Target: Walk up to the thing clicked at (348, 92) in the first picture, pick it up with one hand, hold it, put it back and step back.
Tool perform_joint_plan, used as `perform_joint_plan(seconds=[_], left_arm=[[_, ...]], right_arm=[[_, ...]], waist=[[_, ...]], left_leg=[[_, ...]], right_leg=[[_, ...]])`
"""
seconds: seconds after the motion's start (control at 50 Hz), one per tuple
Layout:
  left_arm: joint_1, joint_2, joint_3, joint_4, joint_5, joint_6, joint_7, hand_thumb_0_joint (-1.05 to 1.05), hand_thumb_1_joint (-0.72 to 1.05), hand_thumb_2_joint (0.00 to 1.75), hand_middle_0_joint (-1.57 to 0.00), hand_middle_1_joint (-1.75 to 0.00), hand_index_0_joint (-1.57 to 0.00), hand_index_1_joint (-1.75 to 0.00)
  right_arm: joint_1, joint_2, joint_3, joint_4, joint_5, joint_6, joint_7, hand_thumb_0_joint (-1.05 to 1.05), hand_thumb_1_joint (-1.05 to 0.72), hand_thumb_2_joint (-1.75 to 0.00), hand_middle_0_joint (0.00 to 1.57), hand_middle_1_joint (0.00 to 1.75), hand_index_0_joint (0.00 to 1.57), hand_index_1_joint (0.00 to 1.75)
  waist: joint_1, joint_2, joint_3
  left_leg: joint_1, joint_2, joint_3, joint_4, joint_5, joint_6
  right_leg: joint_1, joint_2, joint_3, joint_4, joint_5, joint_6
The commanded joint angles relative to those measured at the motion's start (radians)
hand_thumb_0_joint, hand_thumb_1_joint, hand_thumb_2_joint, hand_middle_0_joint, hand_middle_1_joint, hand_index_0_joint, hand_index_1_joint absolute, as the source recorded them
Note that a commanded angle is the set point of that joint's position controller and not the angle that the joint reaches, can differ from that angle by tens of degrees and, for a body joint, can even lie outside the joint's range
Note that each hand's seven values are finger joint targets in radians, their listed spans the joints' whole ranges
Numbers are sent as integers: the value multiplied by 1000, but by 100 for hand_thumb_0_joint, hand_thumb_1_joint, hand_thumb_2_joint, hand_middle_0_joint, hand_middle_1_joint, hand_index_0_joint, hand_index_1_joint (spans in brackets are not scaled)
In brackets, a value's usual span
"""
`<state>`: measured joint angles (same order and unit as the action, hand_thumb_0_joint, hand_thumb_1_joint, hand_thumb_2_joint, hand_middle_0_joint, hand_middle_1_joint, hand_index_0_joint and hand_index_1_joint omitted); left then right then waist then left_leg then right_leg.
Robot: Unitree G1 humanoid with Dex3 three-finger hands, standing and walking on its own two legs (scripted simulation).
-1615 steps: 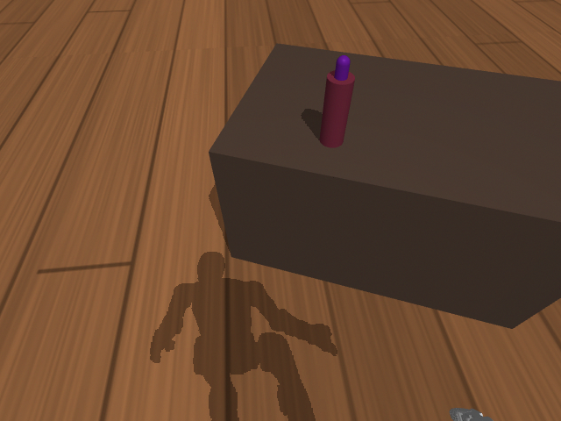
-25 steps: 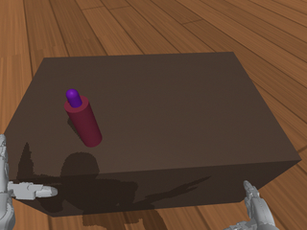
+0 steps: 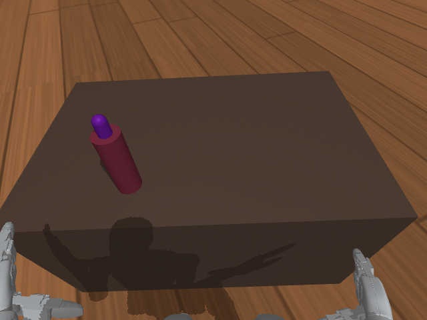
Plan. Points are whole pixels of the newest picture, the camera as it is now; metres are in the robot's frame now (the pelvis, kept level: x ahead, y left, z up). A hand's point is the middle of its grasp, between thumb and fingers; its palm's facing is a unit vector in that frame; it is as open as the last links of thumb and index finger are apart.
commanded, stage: home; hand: left
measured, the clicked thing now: (115, 155) +0.49 +0.27 +0.00
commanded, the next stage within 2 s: none
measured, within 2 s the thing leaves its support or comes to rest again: neither
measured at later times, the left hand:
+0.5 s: hand (108, 294) +0.17 +0.22 -0.05, palm faces +0.18 -0.96 -0.23, open 17.2 cm
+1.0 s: hand (125, 289) +0.18 +0.19 -0.07, palm faces +0.08 -0.97 -0.21, open 17.5 cm
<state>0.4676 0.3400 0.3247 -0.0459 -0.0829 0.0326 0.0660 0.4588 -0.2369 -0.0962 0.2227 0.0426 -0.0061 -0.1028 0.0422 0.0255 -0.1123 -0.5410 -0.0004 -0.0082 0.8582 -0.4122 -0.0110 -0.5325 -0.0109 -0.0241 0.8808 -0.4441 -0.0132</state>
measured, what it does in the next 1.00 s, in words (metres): stands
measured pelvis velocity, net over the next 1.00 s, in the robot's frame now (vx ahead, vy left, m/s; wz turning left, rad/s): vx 0.01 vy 0.02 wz -0.03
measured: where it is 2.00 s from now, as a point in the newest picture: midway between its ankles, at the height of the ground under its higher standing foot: outside the picture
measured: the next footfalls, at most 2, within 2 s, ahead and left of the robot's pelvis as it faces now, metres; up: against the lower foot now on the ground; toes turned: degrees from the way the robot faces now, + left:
none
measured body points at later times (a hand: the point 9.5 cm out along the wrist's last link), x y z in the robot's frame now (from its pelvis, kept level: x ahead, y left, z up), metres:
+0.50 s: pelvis +0.00 +0.02 +0.00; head +0.02 +0.02 +0.45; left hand +0.16 +0.27 -0.03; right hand +0.16 -0.21 -0.05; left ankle +0.02 +0.13 -0.70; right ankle +0.00 -0.11 -0.70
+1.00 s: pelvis +0.01 +0.02 -0.01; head +0.04 +0.02 +0.44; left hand +0.18 +0.24 -0.05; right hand +0.17 -0.21 -0.04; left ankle +0.02 +0.13 -0.70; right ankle +0.00 -0.11 -0.70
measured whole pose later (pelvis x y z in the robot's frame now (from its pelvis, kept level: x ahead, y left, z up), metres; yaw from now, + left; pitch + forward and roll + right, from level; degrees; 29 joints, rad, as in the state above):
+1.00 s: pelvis +0.01 +0.02 -0.01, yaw -1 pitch +9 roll +0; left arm 0.44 0.20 -0.01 0.11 -0.04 0.06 0.07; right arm 0.46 -0.21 0.01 0.09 0.03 0.04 -0.08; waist 0.01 0.00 -0.12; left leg -0.64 0.00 0.02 0.95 -0.47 0.02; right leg -0.63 -0.01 0.01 0.95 -0.48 0.01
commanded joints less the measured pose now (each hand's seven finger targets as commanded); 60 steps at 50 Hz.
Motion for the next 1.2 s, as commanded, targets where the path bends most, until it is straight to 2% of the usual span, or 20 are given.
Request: perform_joint_plan(seconds=[0.0, 0.04, 0.12, 0.14, 0.18, 0.24, 0.3, 0.34, 0.42, 0.46, 0.54, 0.62, 0.66, 0.76, 0.78, 0.84, 0.94, 0.96, 1.1, 1.18], left_arm=[[-69, 264, 181, -120, 4, -76, 21, 0, -51, 3, -6, -7, -7, -6], [-80, 261, 177, -99, 5, -89, 21, 0, -51, 4, -6, -7, -7, -6], [-82, 203, 118, -102, 7, -123, 20, 0, -53, 7, -5, -6, -5, -6], [-84, 169, 83, -85, 10, -131, 18, 0, -52, 7, -5, -6, -5, -6], [-97, 151, 49, -92, 15, -143, 18, 0, -52, 8, -5, -6, -5, -6], [-39, 138, 27, -73, 21, -148, 17, 0, -48, 10, -6, -7, -6, -7], [-38, 92, -38, -75, 25, -129, 13, 0, -51, 8, -5, -6, -5, -6], [-53, 43, -102, -60, 28, -120, 8, 0, -51, 8, -5, -6, -5, -6], [-77, -21, -202, -55, 40, -103, 3, 0, -49, 9, -6, -6, -5, -6], [-77, -22, -219, -44, 45, -94, 8, 0, -51, 8, -5, -6, -5, -6], [-35, -3, -218, -11, 48, -79, 15, 0, -55, 6, -5, -5, -5, -5], [-55, -22, -252, -23, 49, -60, 20, 0, -56, 5, -5, -5, -5, -5], [-36, -21, -244, -10, 47, -56, 21, 0, -57, 4, -5, -5, -5, -5], [-40, -60, -292, -10, 47, -43, 16, 0, -57, 4, -5, -5, -5, -5], [-49, -71, -307, -2, 46, -42, 16, 0, -57, 4, -5, -5, -5, -5], [-56, -56, -289, -12, 50, -37, 15, 0, -56, 5, -5, -5, -5, -5], [-61, -36, -270, -33, 49, -33, 18, 0, -55, 5, -5, -5, -5, -5], [-48, -33, -261, -47, 51, -31, 20, 0, -56, 5, -5, -5, -5, -5], [-37, -36, -270, -56, 48, -25, 23, 0, -55, 5, -5, -5, -5, -5], [-24, -37, -267, -59, 50, -23, 25, 0, -55, 6, -5, -5, -5, -5]], right_arm=[[-47, -122, -71, -178, 1, -59, -3, 0, 50, -6, 5, 5, 5, 5], [-60, -134, -76, -223, -1, -64, -3, 0, 49, -6, 5, 5, 5, 5], [-80, -53, 36, -248, 6, -78, 9, 0, 17, -38, 11, 15, 11, 15], [-85, -37, 56, -243, 3, -81, 9, 0, 9, -38, 11, 15, 11, 15], [-106, -16, 95, -246, 2, -88, 11, 0, -6, -41, 12, 16, 12, 16], [-55, -67, 48, -228, -5, -88, 3, 0, -17, -48, 13, 18, 13, 18], [-22, -118, -5, -184, -9, -87, 2, 0, -29, -55, 14, 20, 14, 20], [-34, -116, -11, -172, -4, -89, 5, 0, -36, -59, 15, 21, 15, 21], [-47, -67, 45, -201, -5, -88, 11, 0, -58, -73, 17, 25, 17, 25], [-61, -70, 47, -223, -5, -85, 11, 0, -74, -81, 18, 27, 18, 27], [-49, -62, 55, -233, -12, -58, 10, 0, -89, -90, 20, 30, 20, 30], [-73, -65, 50, -263, -16, -39, 12, 0, -90, -90, 20, 30, 20, 30], [-57, -72, 38, -273, -16, -31, 11, 0, -90, -90, 20, 30, 20, 30], [-28, -64, 44, -285, -12, -19, 14, 0, -90, -90, 20, 30, 20, 30], [-44, -64, 51, -291, -11, -15, 16, 0, -90, -90, 20, 30, 20, 30], [-15, -80, 29, -306, -11, -11, 13, 0, -90, -90, 20, 30, 20, 30], [-16, -77, 42, -323, -8, -4, 13, 0, -90, -90, 20, 30, 20, 30], [-10, -79, 37, -338, -10, -4, 10, 0, -90, -90, 20, 30, 20, 30], [-14, -69, 57, -342, -9, 5, 7, 0, -90, -90, 20, 30, 20, 30], [-14, -78, 41, -358, -11, 6, 2, 0, -90, -90, 20, 30, 20, 30]], waist=[[4, -64, 31], [-5, -63, 10], [16, -33, 21], [0, -32, 18], [14, -12, 12], [-10, -13, -46], [-36, 11, -36], [-47, -5, -12], [-48, -17, -49], [-34, 6, -72], [-13, 33, -122], [-14, 55, -121], [-17, 31, -115], [-38, -13, -108], [-37, -18, -69], [-45, -40, -89], [-40, -37, -83], [-32, -32, -121], [-35, -26, -95], [-40, -44, -103]], left_leg=[[-14, -21, 41, -110, 51, 34], [-6, -19, 41, -113, 39, 33], [-16, -17, 42, -134, 25, 32], [-10, -16, 42, -131, 20, 33], [-16, -14, 39, -150, 5, 33], [31, -15, 43, -137, 77, 34], [49, -4, 30, -153, 98, 26], [43, 3, 22, -156, 84, 24], [39, 10, 4, -145, 93, 23], [38, 22, -14, -148, 135, 12], [32, 7, 13, -94, 269, 8], [22, 12, 12, -101, 237, 3], [20, 16, 8, -102, 230, 4], [19, 14, 17, -79, 242, 12], [0, 13, 16, -92, 195, 13], [3, 14, 15, -90, 169, 15], [-17, 6, 28, -69, 158, 20], [-2, 6, 27, -66, 185, 18], [-29, 1, 36, -50, 165, 23], [-36, 1, 32, -48, 132, 25]], right_leg=[[8, -33, 76, -248, 19, 29], [13, -31, 78, -250, -3, 28], [14, -26, 66, -235, -16, 21], [8, -27, 71, -234, -23, 21], [8, -15, 43, -214, -9, 15], [19, -5, 24, -190, 91, 13], [-10, 12, -5, -158, 123, 8], [-32, 18, -12, -152, 111, 6], [-35, 20, -22, -123, 121, 5], [-30, 24, -28, -95, 151, 2], [15, 11, -12, -78, 251, -6], [-2, 14, -10, -70, 217, -9], [2, 18, -14, -69, 209, -9], [-14, 20, -13, -71, 234, -2], [-33, 19, -15, -78, 193, -2], [-45, 22, -15, -78, 171, 1], [-45, 13, -2, -83, 172, 5], [-30, 14, -3, -72, 196, 3], [-45, 8, 7, -78, 193, 5], [-53, 9, 4, -79, 159, 6]])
